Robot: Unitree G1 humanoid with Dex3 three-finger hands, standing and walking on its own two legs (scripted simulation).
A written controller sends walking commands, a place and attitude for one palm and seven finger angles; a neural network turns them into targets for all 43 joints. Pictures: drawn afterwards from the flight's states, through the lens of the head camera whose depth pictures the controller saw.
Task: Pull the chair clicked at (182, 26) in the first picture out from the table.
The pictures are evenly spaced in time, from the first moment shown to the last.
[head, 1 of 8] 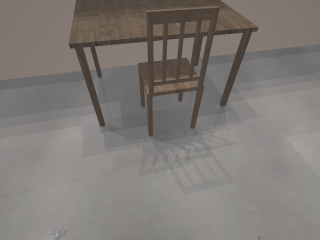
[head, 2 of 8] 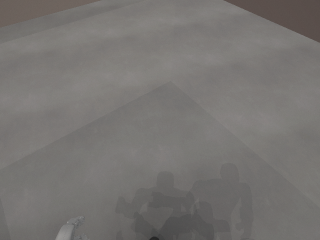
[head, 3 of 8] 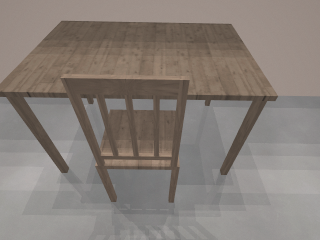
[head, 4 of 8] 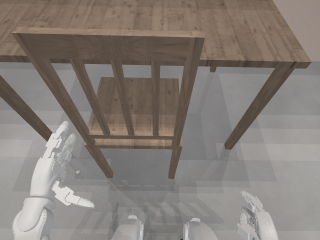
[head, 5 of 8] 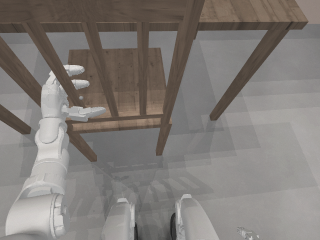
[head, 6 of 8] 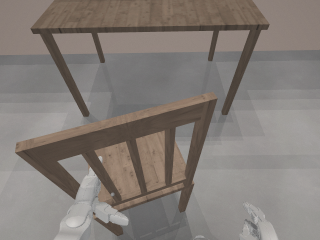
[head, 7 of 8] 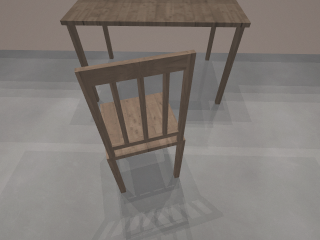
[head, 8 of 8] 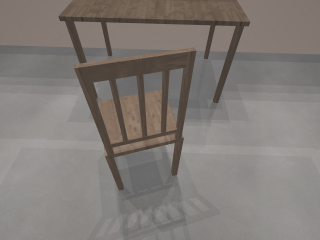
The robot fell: no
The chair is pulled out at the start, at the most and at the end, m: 0.00 0.59 0.58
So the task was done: yes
